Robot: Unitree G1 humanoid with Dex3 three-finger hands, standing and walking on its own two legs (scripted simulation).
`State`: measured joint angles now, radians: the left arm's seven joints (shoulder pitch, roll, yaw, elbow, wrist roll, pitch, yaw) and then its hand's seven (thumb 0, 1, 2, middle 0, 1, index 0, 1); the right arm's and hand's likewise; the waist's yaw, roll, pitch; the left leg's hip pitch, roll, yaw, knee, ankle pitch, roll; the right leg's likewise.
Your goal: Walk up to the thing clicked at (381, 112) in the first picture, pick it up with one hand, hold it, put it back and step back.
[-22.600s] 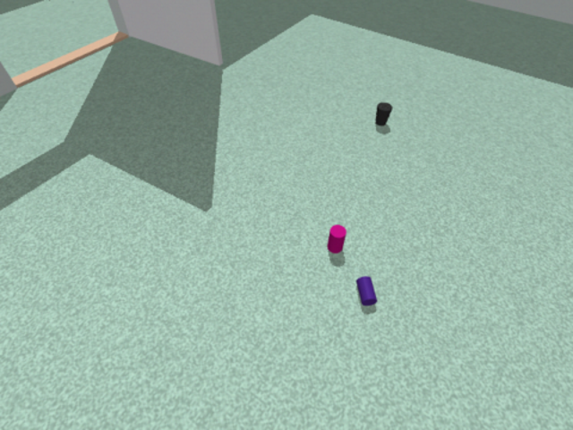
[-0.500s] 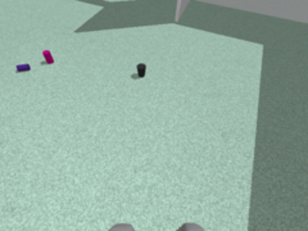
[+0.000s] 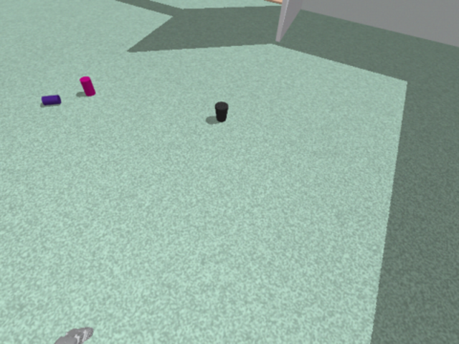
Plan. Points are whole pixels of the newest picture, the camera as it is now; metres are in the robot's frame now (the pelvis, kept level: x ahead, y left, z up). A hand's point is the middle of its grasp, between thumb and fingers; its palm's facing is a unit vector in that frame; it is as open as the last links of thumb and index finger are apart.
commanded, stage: walk up
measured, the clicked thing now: (221, 112) +1.51 +0.09 -0.71
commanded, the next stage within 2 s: stand in 0.44 s
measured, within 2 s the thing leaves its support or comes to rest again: neither
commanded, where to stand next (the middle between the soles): +0.08 -0.01 m, yaw -4 degrees
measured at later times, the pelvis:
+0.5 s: pelvis +0.01 +0.00 +0.01, yaw +1 degrees
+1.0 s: pelvis +0.00 -0.02 +0.01, yaw +0 degrees
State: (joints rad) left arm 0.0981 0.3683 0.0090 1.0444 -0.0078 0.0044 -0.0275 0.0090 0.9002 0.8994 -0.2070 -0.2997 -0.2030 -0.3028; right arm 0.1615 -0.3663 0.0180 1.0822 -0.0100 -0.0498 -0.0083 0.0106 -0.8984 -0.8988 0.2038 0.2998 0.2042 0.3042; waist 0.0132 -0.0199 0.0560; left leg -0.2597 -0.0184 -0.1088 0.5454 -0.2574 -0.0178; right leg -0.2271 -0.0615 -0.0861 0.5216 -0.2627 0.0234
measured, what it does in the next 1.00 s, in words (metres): stands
